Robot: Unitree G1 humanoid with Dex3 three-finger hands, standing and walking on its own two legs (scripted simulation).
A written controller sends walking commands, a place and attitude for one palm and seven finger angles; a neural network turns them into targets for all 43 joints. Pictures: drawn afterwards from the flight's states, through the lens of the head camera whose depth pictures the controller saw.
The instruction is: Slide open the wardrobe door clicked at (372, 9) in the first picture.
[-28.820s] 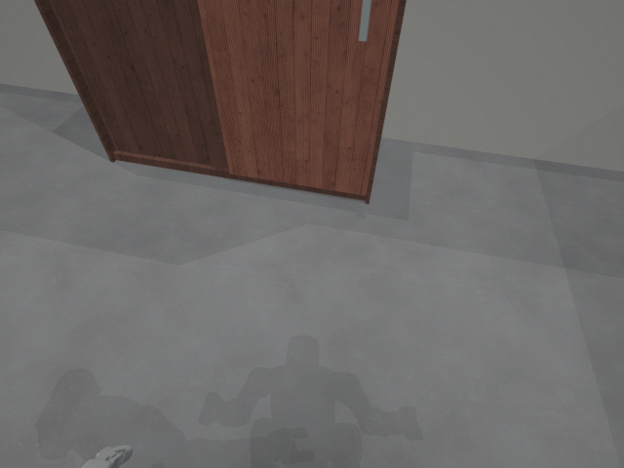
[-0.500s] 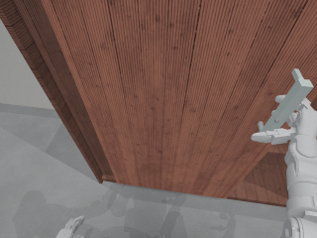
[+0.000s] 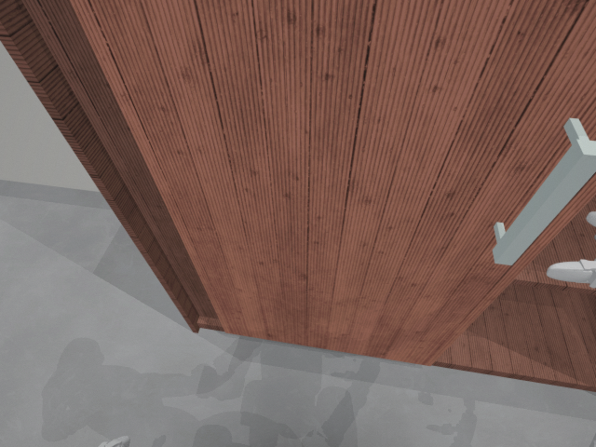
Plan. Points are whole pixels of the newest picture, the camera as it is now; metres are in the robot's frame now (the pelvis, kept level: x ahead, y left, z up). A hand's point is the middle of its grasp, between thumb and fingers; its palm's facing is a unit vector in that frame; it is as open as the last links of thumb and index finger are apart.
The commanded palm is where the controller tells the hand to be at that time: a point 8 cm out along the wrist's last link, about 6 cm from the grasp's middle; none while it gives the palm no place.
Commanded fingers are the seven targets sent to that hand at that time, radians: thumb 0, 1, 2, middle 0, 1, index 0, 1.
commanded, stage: slip the hand off the handle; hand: right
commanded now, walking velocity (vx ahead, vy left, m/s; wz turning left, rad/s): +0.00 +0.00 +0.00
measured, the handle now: (534, 199) +0.44 -0.26 +0.11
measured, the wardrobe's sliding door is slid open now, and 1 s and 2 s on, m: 0.54 0.54 0.54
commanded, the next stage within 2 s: draw the hand back to the body in 0.54 s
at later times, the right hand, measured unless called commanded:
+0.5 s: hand out of the picture +0.28 -0.32 +0.11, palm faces +0.40 +0.90 -0.17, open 14.6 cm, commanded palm +0.23 -0.35 +0.12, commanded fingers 0.00 0.55 -0.20 0.25 1.15 0.25 1.15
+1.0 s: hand out of the picture +0.23 -0.29 +0.14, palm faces +0.13 +0.99 -0.04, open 14.7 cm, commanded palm +0.19 -0.32 +0.14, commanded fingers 0.00 0.55 -0.20 0.25 1.15 0.25 1.15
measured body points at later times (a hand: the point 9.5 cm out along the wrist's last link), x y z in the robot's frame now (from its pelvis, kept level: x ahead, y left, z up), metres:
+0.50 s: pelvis +0.00 -0.01 +0.01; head +0.00 -0.01 +0.46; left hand +0.19 +0.22 -0.07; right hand +0.25 -0.36 +0.12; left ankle -0.01 +0.11 -0.72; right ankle +0.02 -0.11 -0.72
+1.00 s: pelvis -0.02 +0.02 +0.01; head -0.03 +0.03 +0.46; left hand +0.15 +0.27 -0.07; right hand +0.22 -0.34 +0.14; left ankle -0.01 +0.11 -0.72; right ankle +0.02 -0.11 -0.72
